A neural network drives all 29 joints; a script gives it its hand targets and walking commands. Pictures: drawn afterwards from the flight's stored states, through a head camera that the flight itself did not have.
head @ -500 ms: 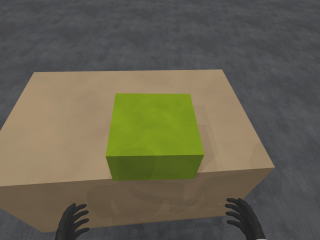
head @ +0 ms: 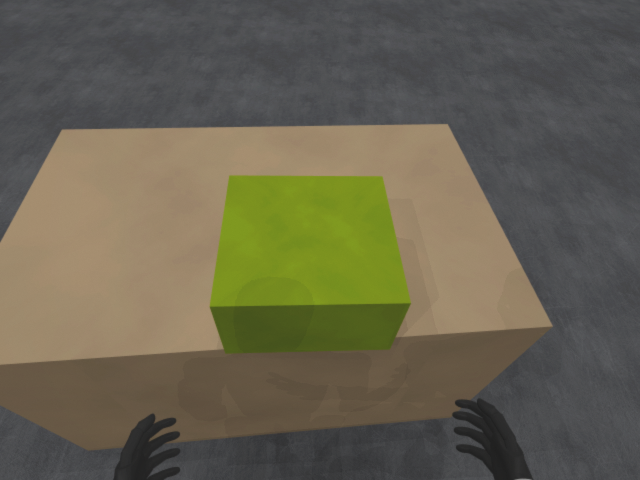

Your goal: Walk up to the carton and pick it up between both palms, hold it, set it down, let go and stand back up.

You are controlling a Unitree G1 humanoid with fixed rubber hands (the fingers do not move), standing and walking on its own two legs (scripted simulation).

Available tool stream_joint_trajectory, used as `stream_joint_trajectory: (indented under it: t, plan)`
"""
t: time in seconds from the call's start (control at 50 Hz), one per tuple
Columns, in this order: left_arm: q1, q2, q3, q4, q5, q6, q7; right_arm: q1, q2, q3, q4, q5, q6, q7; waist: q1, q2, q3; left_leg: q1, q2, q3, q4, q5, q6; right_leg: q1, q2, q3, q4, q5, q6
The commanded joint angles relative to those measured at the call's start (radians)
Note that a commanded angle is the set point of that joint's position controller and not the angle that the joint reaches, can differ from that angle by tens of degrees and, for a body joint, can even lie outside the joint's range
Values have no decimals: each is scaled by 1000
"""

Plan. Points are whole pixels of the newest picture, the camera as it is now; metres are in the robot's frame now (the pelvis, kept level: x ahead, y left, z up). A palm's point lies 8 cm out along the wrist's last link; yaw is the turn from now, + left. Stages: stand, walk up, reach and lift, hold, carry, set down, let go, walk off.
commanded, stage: let go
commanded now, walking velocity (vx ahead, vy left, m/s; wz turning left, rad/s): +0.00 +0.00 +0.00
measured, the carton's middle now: (307, 260) +0.48 +0.03 -0.09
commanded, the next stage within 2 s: stand in 0.32 s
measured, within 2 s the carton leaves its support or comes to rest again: neither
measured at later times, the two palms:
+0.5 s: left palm out of the picture +0.12 +0.24 -0.11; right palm out of the picture +0.14 -0.24 -0.09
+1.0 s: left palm out of the picture +0.04 +0.27 -0.14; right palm out of the picture +0.08 -0.22 -0.10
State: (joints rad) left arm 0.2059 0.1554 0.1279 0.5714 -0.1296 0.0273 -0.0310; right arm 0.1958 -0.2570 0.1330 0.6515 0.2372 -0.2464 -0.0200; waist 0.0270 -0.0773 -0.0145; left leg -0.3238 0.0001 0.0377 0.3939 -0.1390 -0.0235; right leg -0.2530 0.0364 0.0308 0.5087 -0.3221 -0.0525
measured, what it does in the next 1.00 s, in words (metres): stands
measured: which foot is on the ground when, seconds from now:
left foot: down 0.00-1.00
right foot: down 0.00-1.00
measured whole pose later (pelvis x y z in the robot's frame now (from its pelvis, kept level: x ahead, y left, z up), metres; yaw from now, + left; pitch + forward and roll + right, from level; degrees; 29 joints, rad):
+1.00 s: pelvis -0.03 +0.03 +0.00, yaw +0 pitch -1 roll +0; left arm 0.21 0.20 0.13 0.96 -0.02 -0.01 -0.02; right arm 0.20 -0.26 0.10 0.85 0.11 -0.02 -0.02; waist 0.03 -0.07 -0.02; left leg -0.32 0.01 0.04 0.47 -0.14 0.01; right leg -0.21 0.04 0.03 0.51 -0.29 -0.04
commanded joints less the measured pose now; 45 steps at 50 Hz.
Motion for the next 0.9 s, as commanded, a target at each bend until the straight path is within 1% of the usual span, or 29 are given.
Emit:
stream_joint_trajectory:
  t: [0.0,0.08,0.12,0.16,0.18,0.24,0.32,0.34,0.36,0.38,0.4,0.42,0.44,0.48,0.5,0.54,0.56,0.58,0.6,0.62,0.66,0.68,0.72,0.74,0.78,0.8,0.82,0.84,0.88]
  plan:
    - [-50,241,-43,-198,88,-32,-14,-53,-45,-141,-57,-182,-51,-18,-2,45,-126,407,-23,17,41,167,20,-36,-50,-3,-201,413,77]
    - [-73,238,-41,-210,81,-40,-13,-57,-23,-159,-92,-185,-59,-20,6,10,-148,423,-20,33,45,169,27,-28,-44,-2,-219,383,79]
    - [-61,197,-72,-167,114,-14,0,-62,-64,-161,18,-189,-42,-5,-7,82,-91,449,-16,14,40,164,12,-93,-34,-20,-216,344,59]
    - [-90,234,-53,-178,104,-13,-4,-78,-42,-163,-41,-191,-46,-4,-4,27,-105,408,-20,23,30,126,33,-62,-47,-12,-216,332,68]
    - [-57,227,-65,-179,120,-9,4,-69,-79,-150,27,-188,-37,6,-32,51,-95,440,-2,3,36,124,24,-93,-40,-21,-182,377,69]
    - [-66,231,-64,-194,94,-12,-2,-86,-42,-154,-69,-194,-51,-6,-5,10,-80,408,-20,30,30,112,43,-90,-46,-2,-223,319,76]
    - [-71,211,-69,-168,121,8,13,-77,-73,-158,-4,-194,-46,12,-11,64,-74,448,-12,29,30,117,22,-119,-37,-30,-200,306,69]
    - [4,321,24,-28,202,-36,33,50,-277,-186,82,-332,56,-12,22,71,-276,263,107,-72,129,406,55,128,-121,76,-68,536,58]
    - [47,323,13,9,200,-52,38,37,-247,-162,81,-330,94,-12,44,-12,-300,166,100,-86,118,447,49,259,-120,77,-42,654,93]
    - [92,333,20,32,195,-59,41,-25,-263,-167,58,-337,118,-16,48,46,-282,174,88,-44,159,415,41,245,-130,90,-42,701,82]
    - [104,339,26,55,197,-63,40,-18,-237,-168,33,-327,132,-26,47,-2,-239,121,73,-56,171,335,40,247,-162,92,-57,762,106]
    - [52,315,18,55,209,-64,46,-17,-224,-159,50,-315,144,-25,25,36,-264,90,67,-47,161,283,31,303,-168,119,-70,799,96]
    - [40,337,18,78,192,-66,41,-14,-225,-154,46,-311,155,-30,31,-9,-191,76,40,-34,150,253,15,283,-172,122,-73,876,129]
    - [-16,317,12,96,186,-73,36,-52,-228,-153,43,-314,166,-31,14,80,-229,156,63,-15,160,316,51,189,-149,97,-74,714,60]
    - [12,301,4,108,171,-77,29,-50,-232,-149,46,-296,159,-23,38,-5,-220,167,69,-33,154,270,64,172,-153,107,-97,624,83]
    - [23,313,6,147,180,-73,27,-40,-252,-157,75,-308,174,-15,23,63,-245,216,74,-39,148,222,74,138,-135,100,-110,474,42]
    - [3,353,14,162,194,-72,35,-14,-242,-152,82,-305,176,-11,3,107,-176,173,78,-46,149,228,71,154,-146,108,-114,522,43]
    - [13,339,14,187,188,-76,31,-26,-250,-154,85,-305,184,-18,26,43,-154,112,76,-53,145,183,75,177,-171,137,-148,531,84]
    - [15,355,10,199,186,-72,36,18,-241,-146,97,-303,187,-9,-2,80,-168,127,65,-28,144,179,68,162,-167,130,-136,556,75]
    - [31,362,11,213,186,-80,39,35,-254,-150,108,-290,191,-11,5,36,-195,127,67,-45,140,143,57,185,-164,138,-145,528,79]
    - [43,361,17,248,181,-82,43,10,-262,-157,113,-295,190,-15,14,38,-163,122,62,-49,151,207,76,197,-167,129,-128,656,84]
    - [23,362,10,249,181,-82,36,3,-229,-145,118,-295,192,-18,9,84,-212,157,69,-33,141,154,70,196,-169,164,-142,502,63]
    - [1,344,7,254,188,-76,34,0,-221,-148,121,-300,192,-19,13,43,-176,162,79,-64,134,102,78,124,-168,163,-203,260,25]
    - [10,349,6,276,190,-78,34,12,-248,-148,138,-298,196,-12,2,51,-122,138,74,-51,134,77,63,96,-181,197,-229,286,32]
    - [-15,341,-1,293,180,-79,31,33,-240,-152,143,-294,194,-10,-15,55,-136,177,81,-61,98,73,75,63,-159,152,-224,176,16]
    - [12,337,-8,308,181,-82,31,46,-246,-142,178,-303,192,-16,-3,138,-80,184,89,-73,113,26,87,18,-172,187,-242,96,3]
    - [-29,359,-3,300,191,-83,29,30,-224,-137,160,-293,191,-11,-20,116,-90,191,93,-80,101,17,82,5,-162,174,-230,10,5]
    - [25,340,-2,309,196,-83,25,12,-249,-156,164,-312,185,-15,-4,138,-99,212,88,-81,93,-31,85,-26,-133,151,-239,-44,15]
    - [-41,348,-2,305,199,-83,24,19,-244,-148,159,-303,197,-16,-35,122,-91,188,84,-99,76,-25,84,-6,-152,189,-249,-31,1]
